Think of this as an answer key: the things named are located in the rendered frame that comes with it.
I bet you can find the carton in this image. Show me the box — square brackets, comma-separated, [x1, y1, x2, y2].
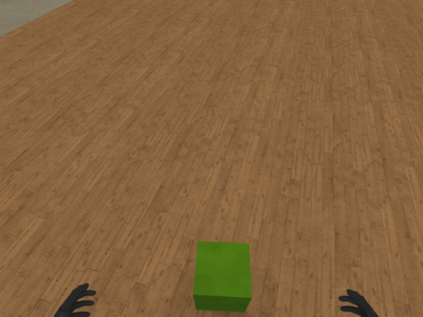
[193, 241, 252, 312]

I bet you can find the robot left hand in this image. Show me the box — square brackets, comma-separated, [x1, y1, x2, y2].
[54, 283, 96, 317]

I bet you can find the robot right hand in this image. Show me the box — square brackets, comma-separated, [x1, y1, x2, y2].
[338, 289, 378, 317]

